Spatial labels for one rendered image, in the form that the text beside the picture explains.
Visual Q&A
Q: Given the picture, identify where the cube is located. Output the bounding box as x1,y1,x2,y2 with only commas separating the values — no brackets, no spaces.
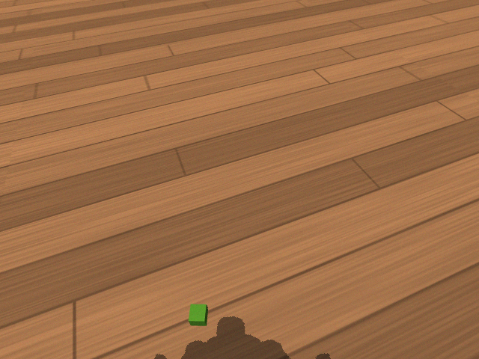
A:
189,304,208,326

